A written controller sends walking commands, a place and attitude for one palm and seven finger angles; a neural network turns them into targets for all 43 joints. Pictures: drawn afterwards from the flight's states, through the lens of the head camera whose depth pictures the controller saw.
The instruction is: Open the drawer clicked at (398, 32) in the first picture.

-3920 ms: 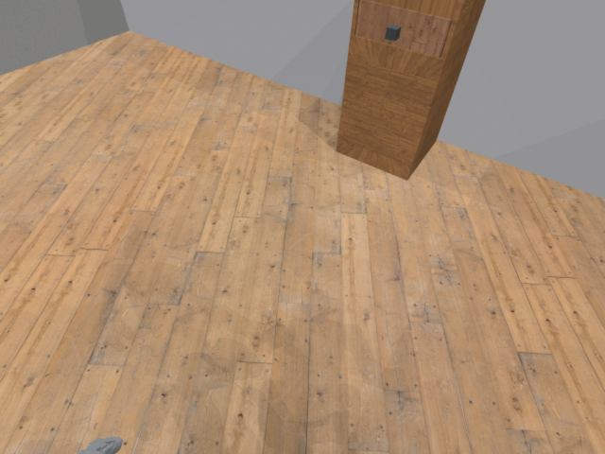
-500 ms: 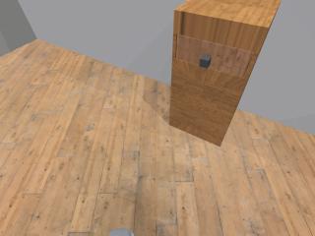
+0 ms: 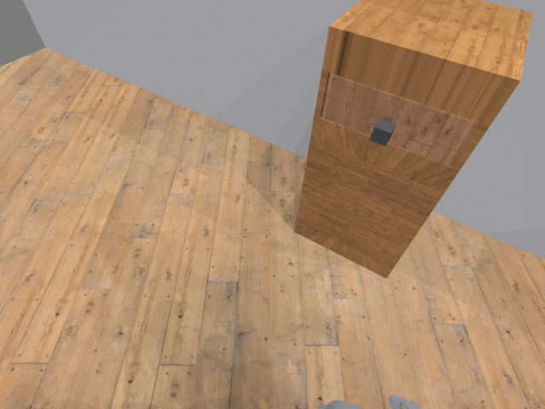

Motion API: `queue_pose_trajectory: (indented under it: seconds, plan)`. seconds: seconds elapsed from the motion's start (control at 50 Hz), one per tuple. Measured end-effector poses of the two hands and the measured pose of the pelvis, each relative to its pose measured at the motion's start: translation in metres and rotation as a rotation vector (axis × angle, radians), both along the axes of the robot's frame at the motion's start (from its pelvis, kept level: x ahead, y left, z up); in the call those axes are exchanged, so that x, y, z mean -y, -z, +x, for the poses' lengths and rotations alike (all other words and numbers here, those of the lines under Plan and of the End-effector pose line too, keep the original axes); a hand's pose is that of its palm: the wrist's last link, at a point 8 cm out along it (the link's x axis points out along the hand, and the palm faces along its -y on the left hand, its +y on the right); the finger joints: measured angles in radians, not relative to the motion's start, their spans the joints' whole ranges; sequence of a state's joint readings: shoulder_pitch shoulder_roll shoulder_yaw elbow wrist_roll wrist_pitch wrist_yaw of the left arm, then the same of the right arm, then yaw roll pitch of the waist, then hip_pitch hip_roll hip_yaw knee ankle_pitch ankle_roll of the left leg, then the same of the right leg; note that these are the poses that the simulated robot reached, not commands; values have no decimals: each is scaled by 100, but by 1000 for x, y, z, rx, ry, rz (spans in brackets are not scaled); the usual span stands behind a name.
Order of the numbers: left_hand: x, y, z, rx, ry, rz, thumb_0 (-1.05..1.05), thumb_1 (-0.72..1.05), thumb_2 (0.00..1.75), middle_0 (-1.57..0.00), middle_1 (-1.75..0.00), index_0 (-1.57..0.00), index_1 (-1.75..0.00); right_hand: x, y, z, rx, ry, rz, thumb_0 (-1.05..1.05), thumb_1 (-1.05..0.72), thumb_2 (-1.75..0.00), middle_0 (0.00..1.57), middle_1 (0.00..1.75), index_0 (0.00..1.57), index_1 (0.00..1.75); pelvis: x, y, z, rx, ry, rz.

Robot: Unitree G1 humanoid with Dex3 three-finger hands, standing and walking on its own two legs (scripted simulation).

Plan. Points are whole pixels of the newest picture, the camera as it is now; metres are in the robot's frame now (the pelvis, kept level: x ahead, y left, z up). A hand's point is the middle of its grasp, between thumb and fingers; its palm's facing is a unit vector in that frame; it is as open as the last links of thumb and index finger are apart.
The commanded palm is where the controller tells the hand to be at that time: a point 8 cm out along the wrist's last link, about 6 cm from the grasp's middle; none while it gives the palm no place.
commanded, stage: turn to face it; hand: left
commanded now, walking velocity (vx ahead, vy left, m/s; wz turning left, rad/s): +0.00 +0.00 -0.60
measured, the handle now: (385, 128) +0.80 -0.23 -0.06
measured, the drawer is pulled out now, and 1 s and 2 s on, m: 0.00 0.00 0.00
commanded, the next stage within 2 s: take the last steps up to it in 0.76 s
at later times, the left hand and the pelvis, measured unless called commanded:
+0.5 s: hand out of the picture +0.14 +0.12 -0.14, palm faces -0.18 -0.95 -0.26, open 7.4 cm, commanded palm none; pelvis +0.02 -0.05 +0.01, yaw -14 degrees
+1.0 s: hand (173, 403) +0.15 +0.18 -0.17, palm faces -0.38 -0.90 -0.20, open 7.4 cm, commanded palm none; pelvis +0.02 +0.01 +0.01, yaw -25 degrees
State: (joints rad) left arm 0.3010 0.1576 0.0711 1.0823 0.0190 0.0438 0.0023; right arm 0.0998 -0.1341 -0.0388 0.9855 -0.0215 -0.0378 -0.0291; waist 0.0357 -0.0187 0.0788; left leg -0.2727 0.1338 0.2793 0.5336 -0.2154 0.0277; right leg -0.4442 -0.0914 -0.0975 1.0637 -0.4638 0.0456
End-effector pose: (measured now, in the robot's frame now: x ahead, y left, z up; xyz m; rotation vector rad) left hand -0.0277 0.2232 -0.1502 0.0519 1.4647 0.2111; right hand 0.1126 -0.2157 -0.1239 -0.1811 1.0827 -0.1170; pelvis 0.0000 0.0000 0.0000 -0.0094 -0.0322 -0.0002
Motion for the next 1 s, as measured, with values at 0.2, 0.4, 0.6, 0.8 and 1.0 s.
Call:
queue_pose_trajectory:
  seconds: [0.2,0.4,0.6,0.8,1.0]
  plan:
    - [2,-26,124,263,190,163,0,91,90,-19,-30,-19,-29,63,42,-47,-96,163,52,0,-92,-90,20,30,20,30,34,17,11,10,111,42]
    - [41,-45,155,268,310,136,1,91,90,-20,-30,-20,-29,100,22,-91,-173,271,26,1,-92,-90,20,30,20,30,54,-4,13,-27,199,57]
    - [54,-29,166,243,377,42,1,90,90,-20,-30,-20,-29,94,7,-111,-197,341,-30,1,-91,-90,20,30,20,30,42,-6,17,-45,276,33]
    - [11,-5,173,176,427,1,1,91,90,-20,-30,-20,-29,36,-6,-118,-132,402,-52,1,-91,-90,20,30,20,30,2,-2,17,-38,357,0]
    - [-1,-15,190,142,530,17,1,91,90,-20,-30,-20,-29,0,-8,-159,-191,503,-10,1,-92,-90,21,30,20,30,-8,-11,22,-34,438,-12]
